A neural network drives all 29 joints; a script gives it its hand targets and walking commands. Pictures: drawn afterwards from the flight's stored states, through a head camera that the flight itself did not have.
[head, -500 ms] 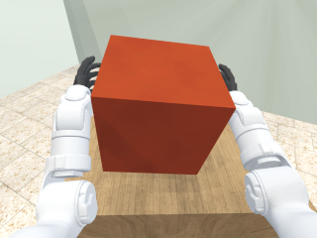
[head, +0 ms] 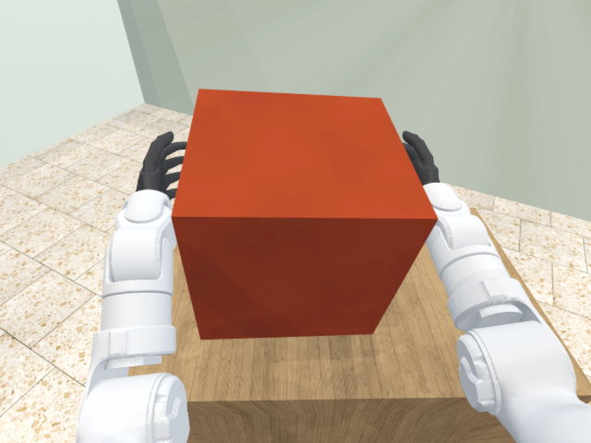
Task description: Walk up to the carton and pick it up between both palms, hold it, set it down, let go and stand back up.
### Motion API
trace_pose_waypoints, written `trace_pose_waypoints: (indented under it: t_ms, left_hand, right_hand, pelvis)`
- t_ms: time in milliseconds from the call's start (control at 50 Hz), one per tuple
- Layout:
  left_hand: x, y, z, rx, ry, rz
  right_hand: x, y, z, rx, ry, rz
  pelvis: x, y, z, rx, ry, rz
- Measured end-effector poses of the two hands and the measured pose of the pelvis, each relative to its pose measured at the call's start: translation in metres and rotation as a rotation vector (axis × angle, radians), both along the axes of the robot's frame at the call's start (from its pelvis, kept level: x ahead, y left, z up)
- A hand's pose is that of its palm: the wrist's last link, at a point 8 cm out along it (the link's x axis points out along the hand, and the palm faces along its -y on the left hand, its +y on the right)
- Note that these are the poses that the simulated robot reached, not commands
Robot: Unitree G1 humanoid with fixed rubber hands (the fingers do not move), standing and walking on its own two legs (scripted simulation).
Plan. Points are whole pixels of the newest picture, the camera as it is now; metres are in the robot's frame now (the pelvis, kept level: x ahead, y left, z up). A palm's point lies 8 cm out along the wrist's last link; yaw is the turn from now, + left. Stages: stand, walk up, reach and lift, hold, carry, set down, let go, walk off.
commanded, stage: set down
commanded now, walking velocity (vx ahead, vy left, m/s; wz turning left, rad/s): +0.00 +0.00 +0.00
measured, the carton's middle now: (290, 218) +0.40 +0.01 +0.14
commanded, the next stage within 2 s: none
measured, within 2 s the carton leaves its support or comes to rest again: neither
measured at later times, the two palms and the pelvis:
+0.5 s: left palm (162, 214) +0.36 +0.18 +0.19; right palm (417, 198) +0.41 -0.17 +0.17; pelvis +0.00 +0.00 +0.00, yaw +0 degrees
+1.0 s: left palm (167, 231) +0.36 +0.18 +0.16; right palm (410, 206) +0.42 -0.17 +0.15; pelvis +0.01 -0.01 +0.00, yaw +0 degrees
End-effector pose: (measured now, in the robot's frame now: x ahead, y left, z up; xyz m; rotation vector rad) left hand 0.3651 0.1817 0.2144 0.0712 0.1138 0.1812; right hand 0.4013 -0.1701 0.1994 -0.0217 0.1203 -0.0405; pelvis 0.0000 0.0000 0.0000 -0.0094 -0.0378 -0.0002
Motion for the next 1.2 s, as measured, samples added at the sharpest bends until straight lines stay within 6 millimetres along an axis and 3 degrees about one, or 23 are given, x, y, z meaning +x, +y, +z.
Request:
trace_pose_waypoints:
  t_ms: [340,800,1200]
  left_hand:
    - [-0.003,-0.007,-0.017,-0.037,0.029,0.032]
    - [-0.007,-0.002,-0.046,-0.064,0.078,0.097]
    - [-0.010,-0.008,-0.063,-0.074,0.102,0.152]
  right_hand:
    - [0.004,-0.006,-0.018,-0.006,0.025,0.036]
    - [0.018,0.000,-0.043,0.018,0.072,0.099]
    - [0.031,-0.003,-0.063,-0.002,0.091,0.158]
  pelvis:
    - [0.001,-0.001,0.000,0.001,0.002,0.000]
    - [0.006,-0.003,0.000,0.002,0.020,-0.001]
    - [0.008,-0.017,0.000,0.003,0.058,-0.007]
